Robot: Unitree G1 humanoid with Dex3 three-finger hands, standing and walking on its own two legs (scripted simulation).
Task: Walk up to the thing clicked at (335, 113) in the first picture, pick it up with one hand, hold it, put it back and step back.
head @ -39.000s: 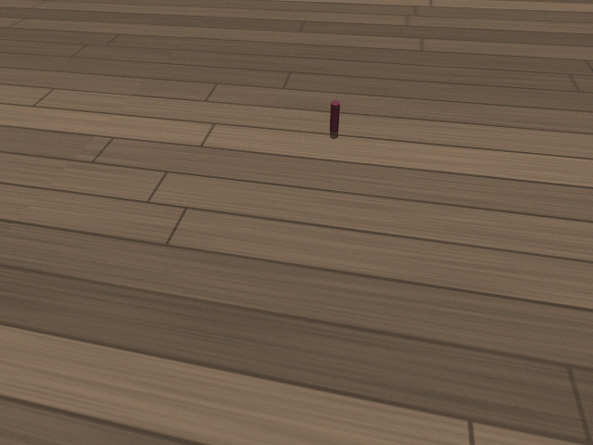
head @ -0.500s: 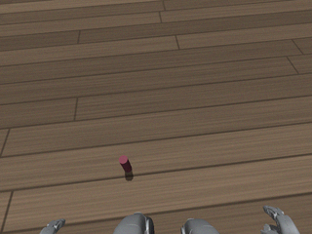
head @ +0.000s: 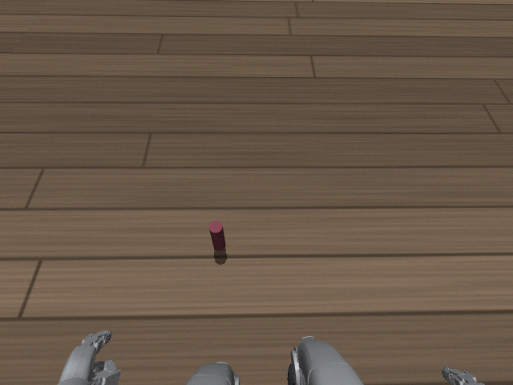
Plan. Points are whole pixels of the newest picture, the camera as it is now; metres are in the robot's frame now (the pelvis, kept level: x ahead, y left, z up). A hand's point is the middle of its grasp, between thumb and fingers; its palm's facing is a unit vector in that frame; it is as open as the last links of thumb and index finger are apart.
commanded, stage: step back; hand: left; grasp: from the side
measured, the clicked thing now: (217, 236) +0.63 +0.16 -0.67
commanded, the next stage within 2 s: none
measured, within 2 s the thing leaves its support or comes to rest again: neither
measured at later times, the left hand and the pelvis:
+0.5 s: hand out of the picture -0.07 +0.24 -0.12, palm faces -0.06 -0.90 -0.42, open 7.4 cm; pelvis -0.15 -0.03 +0.01, yaw -4 degrees
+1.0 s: hand out of the picture -0.23 +0.22 -0.16, palm faces -0.08 -0.91 -0.40, open 7.4 cm; pelvis -0.33 -0.05 -0.01, yaw -5 degrees
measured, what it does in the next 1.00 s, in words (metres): walks backwards: right foot, then left foot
